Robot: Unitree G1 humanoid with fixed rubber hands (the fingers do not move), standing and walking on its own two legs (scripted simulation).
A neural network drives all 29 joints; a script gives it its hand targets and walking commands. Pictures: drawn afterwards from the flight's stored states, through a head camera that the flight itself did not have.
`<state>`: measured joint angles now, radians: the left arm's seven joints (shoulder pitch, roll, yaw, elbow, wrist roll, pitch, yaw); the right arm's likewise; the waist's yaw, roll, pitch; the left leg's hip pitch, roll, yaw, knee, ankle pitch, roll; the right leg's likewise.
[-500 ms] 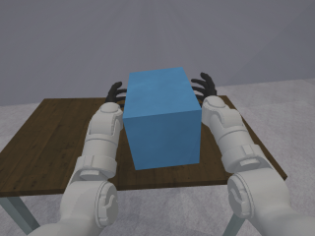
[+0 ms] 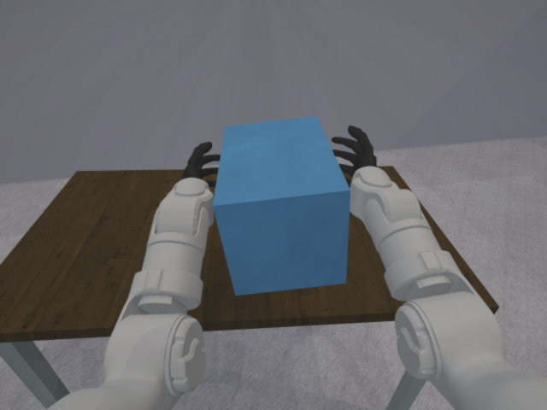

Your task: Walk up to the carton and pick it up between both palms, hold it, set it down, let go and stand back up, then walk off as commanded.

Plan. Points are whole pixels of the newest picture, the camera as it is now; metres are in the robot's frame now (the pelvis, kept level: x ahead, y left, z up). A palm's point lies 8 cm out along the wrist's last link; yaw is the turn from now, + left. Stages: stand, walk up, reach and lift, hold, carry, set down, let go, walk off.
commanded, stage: hold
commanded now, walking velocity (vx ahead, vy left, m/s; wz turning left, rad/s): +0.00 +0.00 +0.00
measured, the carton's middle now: (279, 197) +0.39 -0.01 +0.18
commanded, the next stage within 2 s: set down in 0.34 s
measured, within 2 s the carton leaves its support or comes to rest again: neither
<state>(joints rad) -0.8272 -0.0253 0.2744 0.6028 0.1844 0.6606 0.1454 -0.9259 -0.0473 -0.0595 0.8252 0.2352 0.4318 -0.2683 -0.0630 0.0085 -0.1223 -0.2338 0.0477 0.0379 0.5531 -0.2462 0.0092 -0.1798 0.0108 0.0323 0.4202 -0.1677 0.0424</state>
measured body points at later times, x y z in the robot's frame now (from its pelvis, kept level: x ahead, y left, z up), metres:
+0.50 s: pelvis +0.00 +0.00 +0.00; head -0.07 +0.02 +0.44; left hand +0.40 +0.13 +0.21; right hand +0.40 -0.13 +0.23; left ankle +0.04 +0.10 -0.74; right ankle +0.04 -0.15 -0.74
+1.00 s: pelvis +0.02 +0.00 +0.00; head -0.01 +0.02 +0.45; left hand +0.44 +0.13 +0.16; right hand +0.43 -0.12 +0.18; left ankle +0.04 +0.10 -0.74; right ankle +0.04 -0.15 -0.74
